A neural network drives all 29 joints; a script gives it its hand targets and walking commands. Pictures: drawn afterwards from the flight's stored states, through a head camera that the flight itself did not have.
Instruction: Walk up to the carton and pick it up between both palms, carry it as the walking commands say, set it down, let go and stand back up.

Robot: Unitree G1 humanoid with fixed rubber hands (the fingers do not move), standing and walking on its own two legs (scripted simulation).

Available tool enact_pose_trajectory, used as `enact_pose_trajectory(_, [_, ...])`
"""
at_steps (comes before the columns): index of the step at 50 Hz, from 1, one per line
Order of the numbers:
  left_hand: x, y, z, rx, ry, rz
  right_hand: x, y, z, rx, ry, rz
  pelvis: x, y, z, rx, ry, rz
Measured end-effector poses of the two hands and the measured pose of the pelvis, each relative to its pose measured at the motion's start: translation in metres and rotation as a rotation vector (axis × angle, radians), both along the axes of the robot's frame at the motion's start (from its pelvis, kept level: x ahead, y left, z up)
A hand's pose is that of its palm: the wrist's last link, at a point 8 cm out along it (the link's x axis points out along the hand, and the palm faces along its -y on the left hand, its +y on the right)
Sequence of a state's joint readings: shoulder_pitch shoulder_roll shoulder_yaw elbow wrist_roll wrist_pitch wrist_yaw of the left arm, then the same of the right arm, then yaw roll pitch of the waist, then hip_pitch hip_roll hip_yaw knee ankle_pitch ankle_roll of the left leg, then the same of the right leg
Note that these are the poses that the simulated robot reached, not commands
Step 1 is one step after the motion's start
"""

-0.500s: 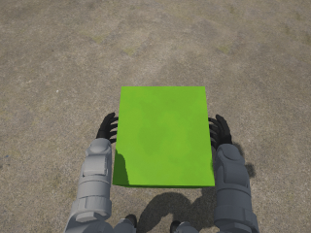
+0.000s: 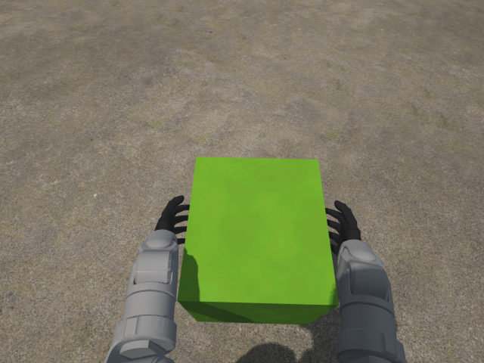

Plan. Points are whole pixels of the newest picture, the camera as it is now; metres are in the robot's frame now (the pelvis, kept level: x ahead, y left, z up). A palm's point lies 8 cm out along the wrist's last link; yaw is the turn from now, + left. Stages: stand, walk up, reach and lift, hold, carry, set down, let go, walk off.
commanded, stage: reach and lift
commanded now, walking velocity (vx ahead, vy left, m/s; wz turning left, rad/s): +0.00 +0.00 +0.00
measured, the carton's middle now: (254, 244) +0.36 -0.02 -0.05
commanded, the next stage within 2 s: hold in 1.42 s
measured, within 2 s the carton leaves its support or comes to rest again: neither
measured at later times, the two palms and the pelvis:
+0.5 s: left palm (162, 234) +0.32 +0.13 +0.05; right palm (362, 234) +0.32 -0.18 +0.07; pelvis +0.02 -0.02 +0.01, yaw +0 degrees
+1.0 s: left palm (157, 238) +0.31 +0.14 +0.05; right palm (356, 237) +0.31 -0.17 +0.06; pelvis +0.02 -0.01 +0.01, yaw +0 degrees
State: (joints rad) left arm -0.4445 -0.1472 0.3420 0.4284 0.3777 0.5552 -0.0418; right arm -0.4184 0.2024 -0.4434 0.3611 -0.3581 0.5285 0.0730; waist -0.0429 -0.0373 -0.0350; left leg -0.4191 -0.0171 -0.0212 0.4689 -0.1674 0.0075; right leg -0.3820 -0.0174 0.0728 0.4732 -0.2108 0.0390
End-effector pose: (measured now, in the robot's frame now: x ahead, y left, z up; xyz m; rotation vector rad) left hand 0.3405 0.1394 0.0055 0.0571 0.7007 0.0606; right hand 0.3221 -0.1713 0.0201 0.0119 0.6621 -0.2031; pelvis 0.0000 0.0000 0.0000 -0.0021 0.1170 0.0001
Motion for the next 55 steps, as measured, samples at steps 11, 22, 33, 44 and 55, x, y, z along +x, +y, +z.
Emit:
enact_pose_trajectory(11, [-0.01,-0.008,0.028,0.01,-0.025,0.015,-0.006,-0.009,0.023,0.008,-0.023,0.013,0.009,-0.007,0.009,0.009,-0.108,-0.011])
enact_pose_trajectory(22, [-0.019,-0.007,0.045,0.002,-0.037,0.04,-0.005,-0.007,0.044,-0.007,-0.03,0.046,0.014,-0.018,0.012,0.008,-0.183,-0.003])
enact_pose_trajectory(33, [-0.027,0.001,0.047,-0.004,-0.025,0.063,-0.006,0.0,0.05,-0.016,-0.019,0.062,0.017,-0.015,0.012,0.005,-0.223,-0.002])
enact_pose_trajectory(44, [-0.028,0.005,0.047,0.006,-0.019,0.07,-0.008,0.004,0.045,-0.012,-0.012,0.068,0.018,-0.009,0.012,0.007,-0.23,-0.005])
enact_pose_trajectory(55, [-0.027,0.0,0.046,0.014,-0.019,0.063,-0.008,-0.001,0.043,-0.019,-0.012,0.071,0.021,-0.012,0.012,0.009,-0.226,-0.006])
